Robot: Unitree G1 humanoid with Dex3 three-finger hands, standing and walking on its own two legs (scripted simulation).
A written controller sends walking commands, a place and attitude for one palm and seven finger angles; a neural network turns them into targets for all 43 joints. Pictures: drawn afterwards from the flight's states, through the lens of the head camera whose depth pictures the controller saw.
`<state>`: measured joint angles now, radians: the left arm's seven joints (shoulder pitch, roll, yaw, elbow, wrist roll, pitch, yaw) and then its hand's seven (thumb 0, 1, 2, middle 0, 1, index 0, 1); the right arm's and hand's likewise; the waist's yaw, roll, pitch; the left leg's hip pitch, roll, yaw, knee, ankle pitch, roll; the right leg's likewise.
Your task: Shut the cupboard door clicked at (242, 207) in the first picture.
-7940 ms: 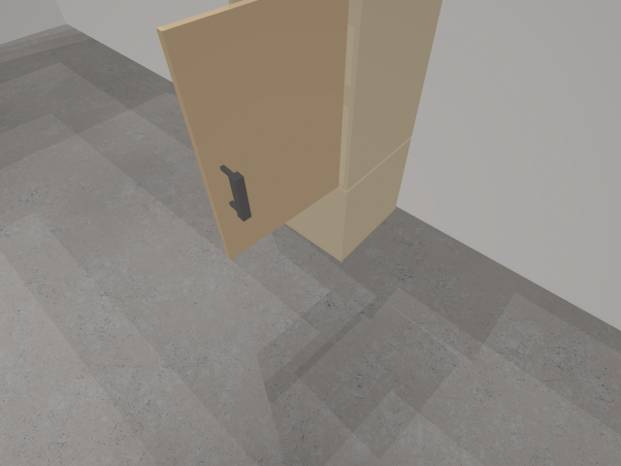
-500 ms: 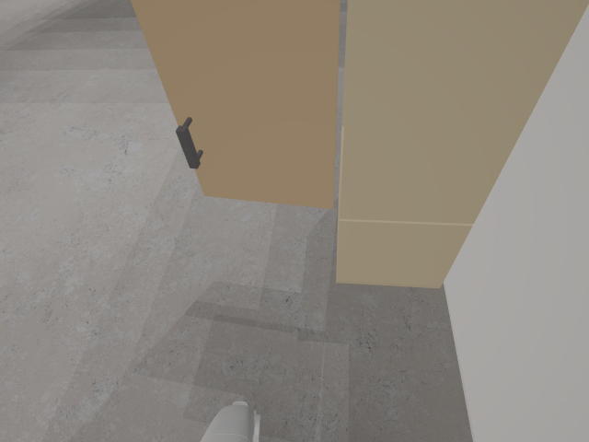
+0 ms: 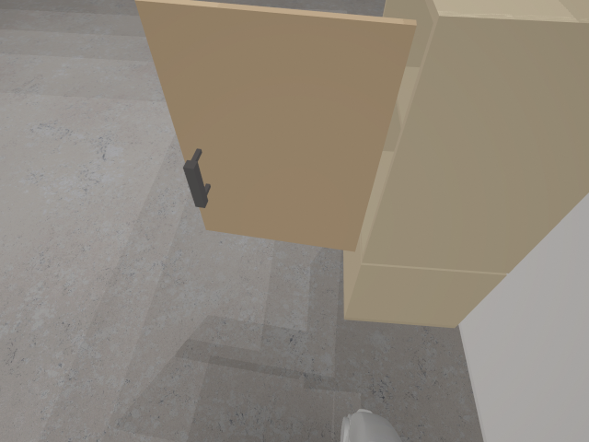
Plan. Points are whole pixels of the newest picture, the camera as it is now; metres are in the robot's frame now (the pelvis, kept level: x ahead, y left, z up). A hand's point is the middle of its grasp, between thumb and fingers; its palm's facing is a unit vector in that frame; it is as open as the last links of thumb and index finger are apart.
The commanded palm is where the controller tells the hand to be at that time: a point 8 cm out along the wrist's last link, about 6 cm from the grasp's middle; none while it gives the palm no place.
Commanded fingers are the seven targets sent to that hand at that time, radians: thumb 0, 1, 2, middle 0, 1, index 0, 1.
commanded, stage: take the last steps up to it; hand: left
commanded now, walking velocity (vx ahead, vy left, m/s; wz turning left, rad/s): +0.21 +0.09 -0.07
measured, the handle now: (199, 178) +0.63 +0.26 -0.10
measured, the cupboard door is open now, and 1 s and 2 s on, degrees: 85 85 85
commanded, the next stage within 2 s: come to a stop and stand still in 0.12 s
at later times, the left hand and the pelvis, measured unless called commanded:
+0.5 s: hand (184, 412) +0.18 +0.19 -0.16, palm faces +0.01 -0.97 -0.25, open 7.2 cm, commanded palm none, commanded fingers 0.00 0.90 0.90 -0.20 -0.30 -0.20 -0.30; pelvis +0.12 +0.00 +0.00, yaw -2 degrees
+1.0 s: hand (168, 421) +0.16 +0.22 -0.18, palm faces -0.06 -0.98 -0.21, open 7.4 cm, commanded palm none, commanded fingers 0.00 0.90 0.90 -0.20 -0.30 -0.20 -0.30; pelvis +0.10 +0.02 +0.00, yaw -4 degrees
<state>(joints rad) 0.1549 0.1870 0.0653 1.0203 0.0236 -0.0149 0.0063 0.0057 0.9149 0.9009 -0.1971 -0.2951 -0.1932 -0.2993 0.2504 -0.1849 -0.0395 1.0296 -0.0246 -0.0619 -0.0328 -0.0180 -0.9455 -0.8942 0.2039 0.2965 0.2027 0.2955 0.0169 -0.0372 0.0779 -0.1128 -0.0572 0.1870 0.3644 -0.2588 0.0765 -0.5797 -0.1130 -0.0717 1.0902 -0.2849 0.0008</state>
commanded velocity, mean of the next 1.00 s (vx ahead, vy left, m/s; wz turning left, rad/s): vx -0.06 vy -0.03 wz -0.01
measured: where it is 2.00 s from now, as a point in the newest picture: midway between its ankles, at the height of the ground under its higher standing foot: outside the picture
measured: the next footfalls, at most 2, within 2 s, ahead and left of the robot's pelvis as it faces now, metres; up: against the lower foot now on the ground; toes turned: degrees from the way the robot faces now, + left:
right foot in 0.18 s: +0.18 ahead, -0.10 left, +0.00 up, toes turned -9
left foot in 0.60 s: +0.19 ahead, +0.14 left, +0.00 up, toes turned +1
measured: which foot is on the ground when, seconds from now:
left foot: down 0.00-0.20, up 0.22-0.58, down 0.60-1.00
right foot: up 0.00-0.16, down 0.18-0.62, up 0.64-1.00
